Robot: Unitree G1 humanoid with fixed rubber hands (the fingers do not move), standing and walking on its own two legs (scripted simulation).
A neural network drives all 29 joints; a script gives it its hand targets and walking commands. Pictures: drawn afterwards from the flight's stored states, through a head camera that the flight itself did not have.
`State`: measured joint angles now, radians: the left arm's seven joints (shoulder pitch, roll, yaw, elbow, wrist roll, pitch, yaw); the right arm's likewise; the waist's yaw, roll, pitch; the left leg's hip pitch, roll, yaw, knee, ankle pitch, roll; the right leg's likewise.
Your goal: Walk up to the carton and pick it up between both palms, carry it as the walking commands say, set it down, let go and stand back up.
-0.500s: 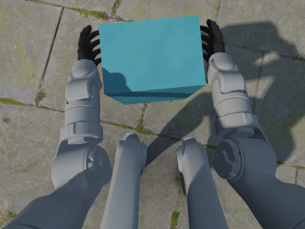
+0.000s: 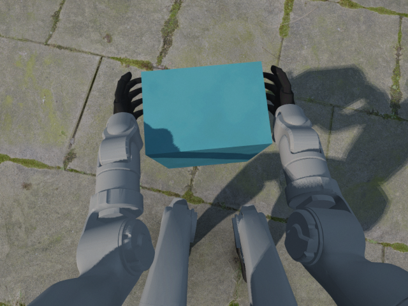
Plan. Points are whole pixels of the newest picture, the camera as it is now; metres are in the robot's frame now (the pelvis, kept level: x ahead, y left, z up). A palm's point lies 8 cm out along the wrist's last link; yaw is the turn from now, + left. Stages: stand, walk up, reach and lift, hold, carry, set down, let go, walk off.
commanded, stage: reach and lift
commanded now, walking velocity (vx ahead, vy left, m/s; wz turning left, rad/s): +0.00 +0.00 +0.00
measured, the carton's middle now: (205, 126) +0.45 +0.04 -0.13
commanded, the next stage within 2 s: none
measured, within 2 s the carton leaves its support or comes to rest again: neither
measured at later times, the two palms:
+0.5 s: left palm (111, 110) +0.42 +0.19 +0.02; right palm (298, 101) +0.45 -0.11 +0.01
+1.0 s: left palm (92, 102) +0.40 +0.18 +0.09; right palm (325, 92) +0.43 -0.12 +0.09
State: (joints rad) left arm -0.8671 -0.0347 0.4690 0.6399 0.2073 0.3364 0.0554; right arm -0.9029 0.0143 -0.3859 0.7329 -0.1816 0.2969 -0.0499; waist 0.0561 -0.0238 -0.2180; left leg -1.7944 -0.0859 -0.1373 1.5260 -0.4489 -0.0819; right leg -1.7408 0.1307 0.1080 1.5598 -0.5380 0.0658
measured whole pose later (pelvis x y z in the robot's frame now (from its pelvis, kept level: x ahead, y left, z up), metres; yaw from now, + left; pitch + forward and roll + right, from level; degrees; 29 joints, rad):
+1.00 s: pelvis +0.04 +0.00 +0.13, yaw +1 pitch +27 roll +0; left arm -0.55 -0.12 0.44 0.56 0.24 0.31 0.03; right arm -0.58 0.10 -0.36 0.64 -0.21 0.27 -0.03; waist 0.05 -0.03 -0.18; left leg -1.13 -0.06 -0.14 0.99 -0.34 -0.06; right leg -1.08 0.10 0.15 1.02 -0.41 0.04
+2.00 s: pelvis +0.07 +0.00 +0.22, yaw +1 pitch +2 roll +0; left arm -0.33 -0.17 0.33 0.34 0.28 0.56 0.01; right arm -0.34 0.16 -0.29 0.43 -0.26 0.51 0.01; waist 0.05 0.00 -0.04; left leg -0.30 -0.03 -0.14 0.43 -0.17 -0.03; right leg -0.26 0.04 0.16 0.45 -0.23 0.02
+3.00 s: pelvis +0.07 +0.00 +0.22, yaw +1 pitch -7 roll +0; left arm -0.30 -0.16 0.26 0.23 0.29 0.75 0.00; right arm -0.29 0.16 -0.25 0.25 -0.27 0.73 0.02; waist -0.01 -0.01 0.04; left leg -0.07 -0.03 -0.14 0.36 -0.16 -0.02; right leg -0.02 0.03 0.14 0.36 -0.22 0.02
